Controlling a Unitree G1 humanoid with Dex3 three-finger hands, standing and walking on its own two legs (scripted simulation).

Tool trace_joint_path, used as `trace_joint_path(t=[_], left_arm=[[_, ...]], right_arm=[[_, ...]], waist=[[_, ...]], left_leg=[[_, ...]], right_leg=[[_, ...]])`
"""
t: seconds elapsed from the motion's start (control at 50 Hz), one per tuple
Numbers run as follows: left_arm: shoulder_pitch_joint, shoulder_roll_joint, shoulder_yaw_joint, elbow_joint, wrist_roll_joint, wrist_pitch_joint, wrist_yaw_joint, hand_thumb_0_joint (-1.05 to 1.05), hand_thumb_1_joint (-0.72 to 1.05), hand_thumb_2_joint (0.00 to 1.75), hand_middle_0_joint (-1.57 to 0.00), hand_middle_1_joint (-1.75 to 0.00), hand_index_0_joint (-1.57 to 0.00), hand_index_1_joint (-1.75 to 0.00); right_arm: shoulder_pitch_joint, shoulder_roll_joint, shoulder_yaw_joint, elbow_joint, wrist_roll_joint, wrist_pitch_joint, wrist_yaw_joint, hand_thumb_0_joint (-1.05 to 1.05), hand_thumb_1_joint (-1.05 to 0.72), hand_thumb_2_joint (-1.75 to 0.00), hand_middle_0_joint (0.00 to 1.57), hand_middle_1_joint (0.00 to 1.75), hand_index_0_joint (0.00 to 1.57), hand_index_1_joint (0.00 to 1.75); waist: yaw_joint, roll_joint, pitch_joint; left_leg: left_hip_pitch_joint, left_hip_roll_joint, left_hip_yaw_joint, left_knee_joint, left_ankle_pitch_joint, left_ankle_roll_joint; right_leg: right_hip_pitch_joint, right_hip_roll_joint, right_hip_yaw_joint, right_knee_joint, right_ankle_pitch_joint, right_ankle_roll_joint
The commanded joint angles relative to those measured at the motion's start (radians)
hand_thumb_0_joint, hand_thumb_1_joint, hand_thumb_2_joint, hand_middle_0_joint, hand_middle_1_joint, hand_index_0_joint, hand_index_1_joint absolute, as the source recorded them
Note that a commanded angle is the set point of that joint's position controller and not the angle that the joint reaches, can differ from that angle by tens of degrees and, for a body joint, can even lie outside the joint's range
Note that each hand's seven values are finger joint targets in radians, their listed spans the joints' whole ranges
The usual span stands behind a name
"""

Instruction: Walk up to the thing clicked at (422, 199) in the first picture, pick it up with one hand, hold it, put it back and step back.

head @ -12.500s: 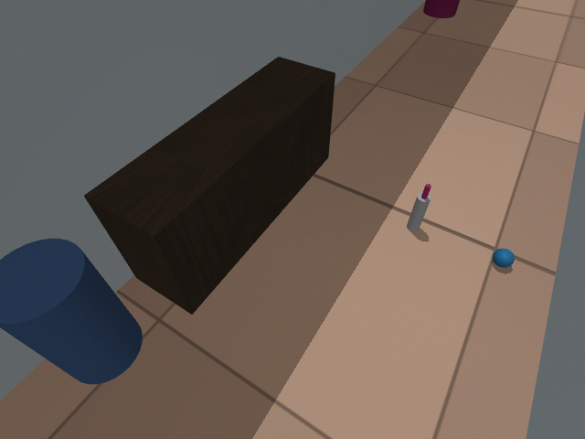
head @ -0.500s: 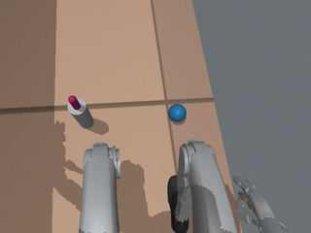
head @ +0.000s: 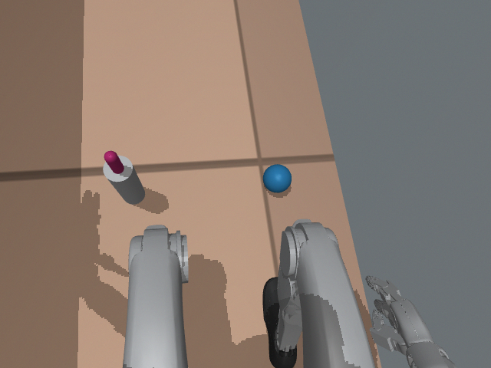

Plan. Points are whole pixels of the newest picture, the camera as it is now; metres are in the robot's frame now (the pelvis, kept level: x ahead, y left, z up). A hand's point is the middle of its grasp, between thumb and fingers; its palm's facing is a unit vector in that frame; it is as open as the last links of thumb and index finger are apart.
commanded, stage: go down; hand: left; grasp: from the side
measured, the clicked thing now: (124, 178) +0.45 +0.23 -0.25
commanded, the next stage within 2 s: none
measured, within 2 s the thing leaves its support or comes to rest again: neither
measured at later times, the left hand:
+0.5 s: hand out of the picture +0.39 +0.40 +0.04, palm faces +0.06 -1.00 -0.06, open 17.7 cm
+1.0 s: hand out of the picture +0.38 +0.40 +0.04, palm faces +0.06 -1.00 -0.05, open 17.7 cm
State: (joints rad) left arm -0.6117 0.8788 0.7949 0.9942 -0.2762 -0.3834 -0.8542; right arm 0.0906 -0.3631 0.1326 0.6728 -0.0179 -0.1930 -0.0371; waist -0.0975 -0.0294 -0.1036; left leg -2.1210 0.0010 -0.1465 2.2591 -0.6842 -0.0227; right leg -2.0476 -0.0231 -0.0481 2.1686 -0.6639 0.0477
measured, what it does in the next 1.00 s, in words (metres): stands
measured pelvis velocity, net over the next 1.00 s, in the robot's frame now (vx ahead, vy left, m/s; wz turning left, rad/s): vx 0.00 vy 0.00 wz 0.00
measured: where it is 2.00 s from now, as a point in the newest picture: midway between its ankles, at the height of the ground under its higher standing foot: (224, 346)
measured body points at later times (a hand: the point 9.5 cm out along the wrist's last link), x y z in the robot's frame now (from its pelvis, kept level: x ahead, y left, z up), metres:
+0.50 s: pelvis +0.00 +0.00 +0.00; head +0.20 +0.08 +0.40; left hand +0.38 +0.46 +0.05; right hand +0.17 -0.27 -0.09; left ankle +0.09 +0.13 -0.35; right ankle +0.11 -0.14 -0.35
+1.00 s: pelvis +0.00 +0.00 +0.00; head +0.20 +0.07 +0.40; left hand +0.38 +0.45 +0.05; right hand +0.17 -0.27 -0.09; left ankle +0.09 +0.13 -0.35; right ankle +0.11 -0.14 -0.35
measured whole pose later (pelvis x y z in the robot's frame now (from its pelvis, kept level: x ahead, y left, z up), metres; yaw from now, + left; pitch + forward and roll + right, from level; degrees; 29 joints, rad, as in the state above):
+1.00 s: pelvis +0.00 +0.00 +0.00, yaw +0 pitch +31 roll -8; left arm -0.59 0.87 0.79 0.98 -0.29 -0.38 -0.87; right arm 0.09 -0.37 0.13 0.67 -0.02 -0.19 -0.04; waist -0.09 -0.02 -0.10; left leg -2.12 0.00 -0.15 2.26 -0.69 -0.03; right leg -2.05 -0.02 -0.05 2.17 -0.67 0.05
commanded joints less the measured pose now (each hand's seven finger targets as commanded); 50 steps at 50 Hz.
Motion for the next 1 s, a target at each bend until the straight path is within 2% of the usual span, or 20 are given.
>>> trace_joint_path(t=[0.0, 0.08, 0.12, 0.16, 0.18, 0.22, 0.28, 0.34, 0.44, 0.48, 0.5, 0.58, 0.64, 0.66, 0.72, 0.74, 0.78, 0.84, 0.9, 0.98], left_arm=[[-0.137, 0.438, 0.084, -0.142, -0.04, -0.037, 0.008, 0.0, -0.61, 0.03, -0.08, -0.05, -0.06, -0.06], [-0.12, 0.419, 0.075, -0.124, -0.051, -0.034, -0.003, 0.0, -0.61, 0.02, -0.08, -0.05, -0.07, -0.06], [-0.115, 0.389, 0.064, -0.123, -0.063, -0.041, -0.011, 0.0, -0.61, 0.02, -0.08, -0.05, -0.07, -0.05], [-0.144, 0.398, 0.062, -0.146, -0.07, -0.054, -0.016, 0.0, -0.61, 0.02, -0.08, -0.05, -0.07, -0.06], [-0.129, 0.387, 0.061, -0.138, -0.073, -0.056, -0.018, 0.0, -0.61, 0.02, -0.08, -0.05, -0.07, -0.05], [-0.179, 0.399, 0.061, -0.184, -0.07, -0.067, -0.018, 0.0, -0.61, 0.03, -0.07, -0.05, -0.06, -0.06], [-0.218, 0.407, 0.051, -0.232, -0.058, -0.07, -0.01, 0.0, -0.61, 0.04, -0.07, -0.06, -0.06, -0.07], [-0.233, 0.452, 0.069, -0.279, -0.044, -0.068, 0.003, 0.0, -0.61, 0.04, -0.07, -0.06, -0.06, -0.07], [-0.171, 0.429, 0.072, -0.208, -0.036, -0.048, 0.014, 0.0, -0.61, 0.05, -0.08, -0.07, -0.06, -0.08], [-0.148, 0.425, 0.075, -0.181, -0.038, -0.044, 0.011, 0.0, -0.61, 0.04, -0.08, -0.06, -0.07, -0.07], [-0.122, 0.418, 0.072, -0.159, -0.042, -0.041, 0.009, 0.0, -0.61, 0.03, -0.08, -0.06, -0.07, -0.07], [-0.104, 0.385, 0.064, -0.139, -0.067, -0.047, -0.01, 0.0, -0.61, 0.02, -0.08, -0.06, -0.07, -0.06], [-0.149, 0.401, 0.071, -0.165, -0.081, -0.063, -0.023, 0.0, -0.61, 0.03, -0.08, -0.06, -0.07, -0.07], [-0.143, 0.407, 0.077, -0.162, -0.082, -0.066, -0.025, 0.0, -0.61, 0.02, -0.08, -0.06, -0.08, -0.06], [-0.2, 0.418, 0.072, -0.184, -0.076, -0.077, -0.026, 0.0, -0.61, 0.04, -0.08, -0.07, -0.07, -0.07], [-0.195, 0.409, 0.067, -0.186, -0.074, -0.076, -0.025, 0.0, -0.61, 0.03, -0.08, -0.07, -0.07, -0.07], [-0.2, 0.439, 0.079, -0.22, -0.059, -0.073, -0.018, 0.0, -0.61, 0.05, -0.07, -0.07, -0.06, -0.08], [-0.194, 0.428, 0.058, -0.221, -0.044, -0.059, -0.009, 0.0, -0.61, 0.05, -0.07, -0.07, -0.06, -0.08], [-0.202, 0.442, 0.075, -0.231, -0.049, -0.053, -0.001, 0.0, -0.61, 0.04, -0.08, -0.07, -0.06, -0.08], [-0.14, 0.435, 0.08, -0.191, -0.049, -0.041, 0.002, 0.0, -0.61, 0.04, -0.08, -0.07, -0.07, -0.08]], right_arm=[[0.114, -0.241, -0.088, -0.062, 0.009, -0.024, -0.021, 0.0, -0.9, -0.9, 0.2, 0.3, 0.2, 0.3], [0.109, -0.239, -0.084, -0.072, 0.015, -0.025, -0.017, 0.0, -0.9, -0.9, 0.2, 0.3, 0.2, 0.3], [0.104, -0.24, -0.086, -0.08, 0.017, -0.029, -0.016, 0.0, -0.9, -0.9, 0.2, 0.3, 0.2, 0.3], [0.104, -0.244, -0.089, -0.076, 0.017, -0.032, -0.016, 0.0, -0.9, -0.9, 0.2, 0.3, 0.2, 0.3], [0.105, -0.245, -0.091, -0.074, 0.015, -0.035, -0.017, 0.0, -0.9, -0.9, 0.2, 0.3, 0.2, 0.3], [0.108, -0.249, -0.092, -0.069, 0.013, -0.038, -0.018, 0.0, -0.89, -0.9, 0.2, 0.3, 0.2, 0.3], [0.119, -0.256, -0.106, -0.064, 0.011, -0.039, -0.02, 0.0, -0.9, -0.9, 0.2, 0.3, 0.2, 0.3], [0.124, -0.249, -0.102, -0.057, 0.008, -0.037, -0.024, 0.0, -0.9, -0.9, 0.2, 0.3, 0.2, 0.3], [0.128, -0.241, -0.093, -0.052, 0.007, -0.026, -0.023, 0.0, -0.9, -0.9, 0.2, 0.3, 0.2, 0.3], [0.12, -0.238, -0.09, -0.06, 0.011, -0.025, -0.021, 0.0, -0.9, -0.9, 0.2, 0.3, 0.2, 0.3], [0.113, -0.236, -0.089, -0.062, 0.01, -0.024, -0.021, 0.0, -0.9, -0.9, 0.2, 0.3, 0.2, 0.3], [0.094, -0.239, -0.087, -0.078, 0.017, -0.028, -0.017, 0.0, -0.9, -0.9, 0.2, 0.3, 0.2, 0.3], [0.092, -0.248, -0.088, -0.077, 0.015, -0.034, -0.018, 0.0, -0.89, -0.9, 0.2, 0.3, 0.2, 0.3], [0.098, -0.25, -0.088, -0.073, 0.015, -0.036, -0.019, 0.0, -0.89, -0.9, 0.2, 0.3, 0.2, 0.3], [0.113, -0.249, -0.09, -0.065, 0.008, -0.037, -0.021, 0.0, -0.89, -0.9, 0.2, 0.3, 0.2, 0.3], [0.108, -0.247, -0.093, -0.066, 0.008, -0.04, -0.02, 0.0, -0.9, -0.9, 0.2, 0.3, 0.2, 0.3], [0.123, -0.253, -0.094, -0.06, 0.002, -0.038, -0.022, 0.0, -0.89, -0.9, 0.2, 0.3, 0.2, 0.3], [0.117, -0.252, -0.099, -0.06, 0.006, -0.033, -0.023, 0.0, -0.89, -0.9, 0.2, 0.3, 0.2, 0.3], [0.123, -0.244, -0.092, -0.057, 0.005, -0.03, -0.024, 0.0, -0.9, -0.9, 0.2, 0.3, 0.2, 0.3], [0.114, -0.24, -0.09, -0.06, 0.008, -0.026, -0.024, 0.0, -0.9, -0.9, 0.2, 0.3, 0.2, 0.3]], waist=[[0.058, 0.293, -0.588], [0.042, 0.246, -0.549], [0.028, 0.21, -0.546], [0.024, 0.227, -0.553], [0.029, 0.239, -0.566], [0.023, 0.261, -0.596], [0.028, 0.317, -0.624], [0.049, 0.342, -0.668], [0.046, 0.322, -0.62], [0.045, 0.286, -0.582], [0.053, 0.28, -0.572], [0.037, 0.227, -0.539], [0.029, 0.233, -0.561], [0.035, 0.252, -0.579], [0.02, 0.251, -0.609], [0.027, 0.248, -0.617], [0.043, 0.313, -0.655], [0.045, 0.326, -0.639], [0.05, 0.303, -0.658], [0.054, 0.28, -0.603]], left_leg=[[0.501, 0.003, 0.067, -0.337, 0.127, 0.041], [0.449, 0.003, 0.066, -0.331, 0.108, 0.047], [0.428, 0.003, 0.068, -0.319, 0.099, 0.053], [0.434, 0.005, 0.07, -0.316, 0.078, 0.053], [0.447, 0.005, 0.069, -0.318, 0.092, 0.05], [0.491, 0.009, 0.064, -0.313, 0.112, 0.044], [0.545, 0.011, 0.054, -0.34, 0.089, 0.037], [0.574, 0.011, 0.053, -0.352, 0.096, 0.033], [0.542, 0.004, 0.057, -0.342, 0.158, 0.034], [0.504, 0.004, 0.055, -0.344, 0.128, 0.039], [0.483, 0.001, 0.068, -0.339, 0.121, 0.043], [0.441, 0.003, 0.065, -0.333, 0.082, 0.051], [0.455, 0.007, 0.063, -0.315, 0.104, 0.048], [0.476, 0.007, 0.059, -0.318, 0.118, 0.045], [0.476, 0.006, 0.071, -0.3, 0.128, 0.048], [0.482, 0.006, 0.071, -0.305, 0.11, 0.048], [0.542, 0.007, 0.07, -0.319, 0.145, 0.037], [0.549, 0.009, 0.056, -0.348, 0.086, 0.035], [0.524, 0.002, 0.074, -0.319, 0.141, 0.039], [0.488, 0.001, 0.077, -0.32, 0.143, 0.043]], right_leg=[[0.236, 0.028, -0.055, -0.198, 0.101, -0.087], [0.247, 0.031, -0.061, -0.209, 0.085, -0.084], [0.252, 0.034, -0.061, -0.22, 0.081, -0.08], [0.251, 0.035, -0.06, -0.22, 0.067, -0.08], [0.257, 0.034, -0.061, -0.214, 0.078, -0.081], [0.243, 0.033, -0.061, -0.204, 0.094, -0.082], [0.218, 0.03, -0.058, -0.199, 0.077, -0.086], [0.234, 0.028, -0.055, -0.196, 0.087, -0.086], [0.235, 0.026, -0.059, -0.189, 0.122, -0.088], [0.225, 0.027, -0.058, -0.195, 0.099, -0.088], [0.247, 0.028, -0.055, -0.206, 0.095, -0.086], [0.239, 0.033, -0.06, -0.216, 0.066, -0.082], [0.247, 0.034, -0.06, -0.204, 0.084, -0.081], [0.241, 0.032, -0.061, -0.196, 0.095, -0.083], [0.271, 0.032, -0.054, -0.204, 0.105, -0.08], [0.262, 0.034, -0.05, -0.206, 0.089, -0.081], [0.27, 0.03, -0.053, -0.194, 0.115, -0.086], [0.224, 0.03, -0.057, -0.193, 0.077, -0.086], [0.266, 0.03, -0.05, -0.196, 0.114, -0.085], [0.263, 0.03, -0.051, -0.202, 0.112, -0.085]])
